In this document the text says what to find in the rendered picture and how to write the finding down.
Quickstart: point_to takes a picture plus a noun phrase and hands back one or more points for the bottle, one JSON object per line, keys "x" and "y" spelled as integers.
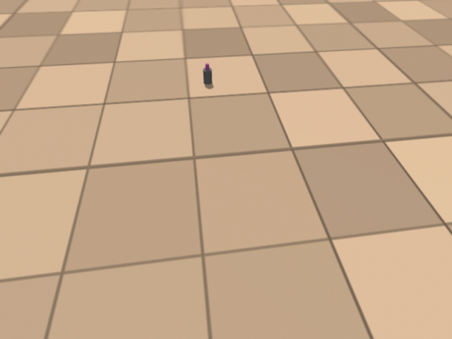
{"x": 207, "y": 75}

